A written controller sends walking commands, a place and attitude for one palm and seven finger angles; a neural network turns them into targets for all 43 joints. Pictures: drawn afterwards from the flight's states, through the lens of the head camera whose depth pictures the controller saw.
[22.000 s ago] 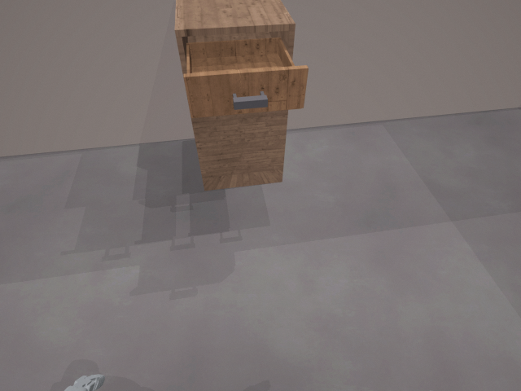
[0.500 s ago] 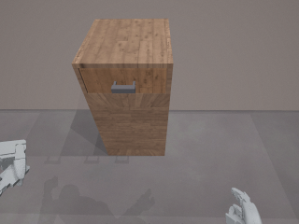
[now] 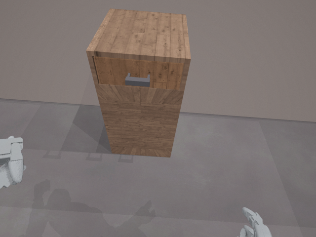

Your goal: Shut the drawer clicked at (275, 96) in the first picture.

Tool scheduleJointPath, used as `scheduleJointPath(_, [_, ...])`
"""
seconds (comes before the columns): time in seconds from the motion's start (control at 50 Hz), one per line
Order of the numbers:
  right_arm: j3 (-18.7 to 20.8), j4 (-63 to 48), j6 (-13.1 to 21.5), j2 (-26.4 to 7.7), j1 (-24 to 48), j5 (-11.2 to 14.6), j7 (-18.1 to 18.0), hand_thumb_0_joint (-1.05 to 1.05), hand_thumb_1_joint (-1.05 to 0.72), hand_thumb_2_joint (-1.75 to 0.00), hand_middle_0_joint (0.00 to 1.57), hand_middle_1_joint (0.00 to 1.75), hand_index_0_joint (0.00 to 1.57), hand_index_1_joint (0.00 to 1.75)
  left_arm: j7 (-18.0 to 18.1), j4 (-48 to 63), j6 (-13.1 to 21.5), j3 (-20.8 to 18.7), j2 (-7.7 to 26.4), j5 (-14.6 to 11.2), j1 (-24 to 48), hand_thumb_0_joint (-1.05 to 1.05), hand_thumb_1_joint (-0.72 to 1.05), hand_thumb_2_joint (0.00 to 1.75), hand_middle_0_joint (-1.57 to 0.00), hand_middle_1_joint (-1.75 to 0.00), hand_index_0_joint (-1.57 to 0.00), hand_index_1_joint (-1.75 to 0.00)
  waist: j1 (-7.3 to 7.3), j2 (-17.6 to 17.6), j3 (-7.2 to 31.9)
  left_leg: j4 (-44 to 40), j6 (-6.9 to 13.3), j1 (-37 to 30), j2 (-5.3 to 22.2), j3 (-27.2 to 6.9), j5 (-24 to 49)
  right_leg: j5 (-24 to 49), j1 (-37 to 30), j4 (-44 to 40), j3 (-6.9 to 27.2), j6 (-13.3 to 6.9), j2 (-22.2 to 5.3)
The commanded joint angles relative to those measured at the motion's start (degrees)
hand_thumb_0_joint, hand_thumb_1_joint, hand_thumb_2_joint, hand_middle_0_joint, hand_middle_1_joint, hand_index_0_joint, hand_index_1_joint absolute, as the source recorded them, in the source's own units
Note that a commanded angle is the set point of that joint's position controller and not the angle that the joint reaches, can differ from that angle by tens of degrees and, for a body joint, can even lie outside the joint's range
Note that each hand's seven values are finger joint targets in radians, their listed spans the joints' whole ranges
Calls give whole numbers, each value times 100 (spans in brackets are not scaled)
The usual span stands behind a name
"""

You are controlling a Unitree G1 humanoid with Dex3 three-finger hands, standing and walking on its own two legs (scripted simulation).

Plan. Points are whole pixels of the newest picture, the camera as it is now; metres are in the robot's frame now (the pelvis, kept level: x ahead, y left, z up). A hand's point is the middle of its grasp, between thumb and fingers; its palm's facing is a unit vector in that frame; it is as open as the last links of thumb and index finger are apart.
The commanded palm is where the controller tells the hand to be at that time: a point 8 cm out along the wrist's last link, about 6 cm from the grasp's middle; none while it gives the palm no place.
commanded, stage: step back with the hand held close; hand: left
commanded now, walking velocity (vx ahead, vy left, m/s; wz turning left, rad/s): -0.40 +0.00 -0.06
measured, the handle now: (138, 78) +0.73 +0.11 -0.05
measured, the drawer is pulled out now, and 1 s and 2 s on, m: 0.00 0.00 0.00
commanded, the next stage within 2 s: stop stepping back and stand still in 0.50 s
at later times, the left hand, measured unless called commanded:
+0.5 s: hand out of the picture +0.09 +0.22 +0.16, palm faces +0.39 -0.80 -0.45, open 3.2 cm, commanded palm +0.02 +0.25 +0.18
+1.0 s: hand out of the picture -0.03 +0.21 +0.15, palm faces +0.39 -0.83 -0.39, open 3.2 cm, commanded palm -0.09 +0.24 +0.18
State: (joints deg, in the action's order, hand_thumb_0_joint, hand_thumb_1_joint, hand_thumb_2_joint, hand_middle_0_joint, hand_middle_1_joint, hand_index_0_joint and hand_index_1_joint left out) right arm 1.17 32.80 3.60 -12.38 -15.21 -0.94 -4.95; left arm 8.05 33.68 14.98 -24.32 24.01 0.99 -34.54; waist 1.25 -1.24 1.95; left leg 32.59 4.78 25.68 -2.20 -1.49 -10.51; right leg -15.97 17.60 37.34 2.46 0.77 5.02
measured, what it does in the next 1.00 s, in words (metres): walks backwards: left foot, then right foot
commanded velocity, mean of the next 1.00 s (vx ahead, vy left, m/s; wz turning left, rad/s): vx -0.12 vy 0.01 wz -0.01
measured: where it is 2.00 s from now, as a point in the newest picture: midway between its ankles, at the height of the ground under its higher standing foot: outside the picture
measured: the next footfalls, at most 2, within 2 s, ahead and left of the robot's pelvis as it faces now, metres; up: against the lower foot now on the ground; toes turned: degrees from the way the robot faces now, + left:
left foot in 0.54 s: -0.16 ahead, +0.08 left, +0.00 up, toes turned +3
right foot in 0.72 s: -0.17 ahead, -0.18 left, +0.00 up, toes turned +4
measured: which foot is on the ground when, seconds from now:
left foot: down 0.00-0.28, up 0.30-0.52, down 0.54-1.00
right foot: down 0.00-0.54, up 0.56-0.70, down 0.72-1.00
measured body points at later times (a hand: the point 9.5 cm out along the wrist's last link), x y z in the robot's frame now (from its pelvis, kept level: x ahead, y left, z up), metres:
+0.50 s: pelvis -0.11 -0.03 +0.01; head -0.09 -0.02 +0.46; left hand +0.06 +0.26 +0.19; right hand +0.05 -0.29 -0.07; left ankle -0.15 +0.11 -0.71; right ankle -0.06 -0.13 -0.73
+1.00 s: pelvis -0.22 -0.03 +0.00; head -0.25 -0.02 +0.45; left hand -0.06 +0.25 +0.18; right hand -0.09 -0.30 -0.07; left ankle -0.21 +0.08 -0.73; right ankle -0.16 -0.12 -0.72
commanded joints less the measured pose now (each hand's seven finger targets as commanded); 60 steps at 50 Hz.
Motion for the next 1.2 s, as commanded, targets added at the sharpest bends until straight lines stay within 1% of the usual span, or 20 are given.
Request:
scheduleJointPath(0.0, [292, -825, 416, -855, 799, 27, 39, 0, -90, -90, 20, 30, 20, 30, -36, 1039, 422, -469, 676, -256, -310, 0, 90, 90, -140, -160, -140, -160, -88, -26, 477, -1226, 163, 392, 1093, -1083, 309, 1468, -1118, -494, 240, -75, -264])
scheduleJointPath(0.1, [284, -637, 471, -791, 692, -19, 141, 0, -90, -90, 20, 30, 20, 30, -62, 1571, 462, -417, 834, -390, -426, 0, 90, 90, -140, -160, -140, -160, -129, -893, 1938, -792, 88, -2424, 1305, -744, 3885, 471, -51, -263, 121, 95, -235])
scheduleJointPath(0.2, [264, -942, 380, -846, 1018, -7, 164, 0, -90, -90, 20, 30, 20, 30, -33, 1787, 249, -832, 1112, -464, -736, 0, 90, 90, -140, -160, -140, -160, -230, -651, 1229, -1337, 265, -85, 1571, -968, 786, 4, -1185, -199, 109, -25, -223])
scheduleJointPath(0.24, [284, -1064, 227, -727, 1148, 62, 148, 0, -90, -90, 20, 30, 20, 30, -54, 1499, 208, -952, 1215, -456, -635, 0, 90, 90, -140, -160, -140, -160, -119, 549, 558, -531, -153, 574, 727, -391, -1513, 143, -594, -1373, 1078, -347, -949])
scheduleJointPath(0.28, [452, -786, 107, -672, 1051, 107, 169, 0, -90, -90, 20, 30, 20, 30, 54, 1169, 155, -932, 1193, -492, -219, 0, 90, 90, -140, -160, -140, -160, -204, 1421, 156, 2890, -620, -158, -147, -162, -1693, -1247, 1802, -3189, 2933, -1165, -2696])
scheduleJointPath(0.36, [215, -701, -50, -313, 984, 44, 87, 0, -90, -90, 20, 30, 20, 30, 36, 321, 72, -413, 714, -342, -67, 0, 90, 90, -140, -160, -140, -160, 21, 878, 154, 2789, -597, 147, 230, 65, -1265, 1680, 758, -2066, 968, -865, -1780])
scheduleJointPath(0.44, [165, -647, -8, -567, 965, 60, -92, 0, -90, -90, 20, 30, 20, 30, 110, 659, 54, -86, 691, -227, 276, 0, 90, 90, -140, -160, -140, -160, -10, 635, 304, 31, -435, -433, 124, 268, -1264, 2826, -130, -1587, 825, -509, -1453])
scheduleJointPath(0.48, [184, -655, 37, -677, 883, 88, -140, 0, -90, -90, 20, 30, 20, 30, 116, 1284, 126, -16, 826, -250, 444, 0, 90, 90, -140, -160, -140, -160, 34, 207, 769, -1458, -369, -929, 380, 281, -47, 2824, -749, -921, 444, -167, -1109])
scheduleJointPath(0.52, [319, -806, 171, -752, 729, 80, -76, 0, -90, -90, 20, 30, 20, 30, 105, 1813, 292, -352, 1111, -134, 433, 0, 90, 90, -140, -160, -140, -160, -77, -899, 1289, -1060, 109, -1523, 1661, -948, 2423, 1037, -27, 130, 41, 196, -484])
scheduleJointPath(0.56, [441, -742, 472, -638, 577, 80, 49, 0, -90, -90, 20, 30, 20, 30, 69, 1613, 314, -728, 1160, -224, -298, 0, 90, 90, -140, -160, -140, -160, -123, -937, 1641, -815, 241, -2008, 1785, -580, 3418, -56, 468, 561, -142, 160, -340])
scheduleJointPath(0.62, [275, -809, 647, -649, 745, -13, 130, 0, -90, -90, 20, 30, 20, 30, 63, 2109, 219, -768, 1081, -289, -267, 0, 90, 90, -140, -160, -140, -160, -147, -1460, 812, -962, 266, -946, 1855, -529, 2974, -623, 137, 716, -165, 49, -481])
scheduleJointPath(0.66, [239, -707, 634, -638, 695, 106, 181, 0, -90, -90, 20, 30, 20, 30, 64, 1591, 165, -659, 829, -306, -541, 0, 90, 90, -140, -160, -140, -160, -151, -737, 514, -463, -82, -583, 1435, -124, 1532, 346, -668, -713, -211, 35, -554])
scheduleJointPath(0.7, [232, -761, 559, -581, 748, 145, 163, 0, -90, -90, 20, 30, 20, 30, 86, 986, 68, -639, 906, -313, -426, 0, 90, 90, -140, -160, -140, -160, -25, 1118, 277, 482, -477, -60, 395, 341, -964, 1433, -590, -1925, 1479, -307, -1525])
scheduleJointPath(0.78, [225, -518, 369, -628, 731, 168, 113, 0, -90, -90, 20, 30, 20, 30, 117, 50, -18, -409, 643, -305, 26, 0, 90, 90, -140, -160, -140, -160, -57, 1028, 174, 1738, -405, -14, 313, 61, -1354, -1562, -3, -2768, 2173, -510, -1947])
scheduleJointPath(0.9, [74, -615, 386, -605, 686, 54, -74, 0, -90, -90, 20, 30, 20, 30, 166, 665, -65, 35, 580, -190, 439, 0, 90, 90, -140, -160, -140, -160, 43, 795, -52, -485, -151, -1568, 289, 357, -1505, -2683, 1046, -2268, 786, -444, -1400])
scheduleJointPath(0.96, [81, -707, 540, -784, 594, 3, -54, 0, -90, -90, 20, 30, 20, 30, 250, 1705, 37, -12, 677, -36, 673, 0, 90, 90, -140, -160, -140, -160, 57, -1635, -76, -2275, 610, -1245, 1821, -2118, -3239, -1045, 1086, 883, -284, -17, -275])
scheduleJointPath(1.02, [73, -610, 723, -515, 632, 11, 19, 0, -90, -90, 20, 30, 20, 30, 269, 1727, 5, -365, 915, -17, 384, 0, 90, 90, -140, -160, -140, -160, -39, -1229, -189, -2232, 700, -928, 1869, -1801, -2419, -969, 1241, 2236, -173, -23, -496])
scheduleJointPath(1.12, [86, -522, 604, -625, 619, 71, 13, 0, -90, -90, 20, 30, 20, 30, 274, 485, -111, -243, 621, -66, 80, 0, 90, 90, -140, -160, -140, -160, -167, -722, -609, -1420, 45, 797, 1228, -391, -2759, -902, -1104, -586, -801, -151, -369])
scheduleJointPath(1.14, [125, -534, 548, -634, 668, 63, -3, 0, -90, -90, 20, 30, 20, 30, 239, 377, -108, -185, 615, -55, 216, 0, 90, 90, -140, -160, -140, -160, -170, 1, -700, -435, -126, 966, 828, -15, -2506, -1209, -1120, -1415, -154, -332, -586])
scheduleJointPath(1.18, [201, -570, 466, -647, 780, 90, 44, 0, -90, -90, 20, 30, 20, 30, 183, 192, -172, -190, 698, -155, 504, 0, 90, 90, -140, -160, -140, -160, -176, 1935, -877, 2561, -365, 1246, 233, 224, -1726, -2295, -155, -3082, 2998, -1187, -2559])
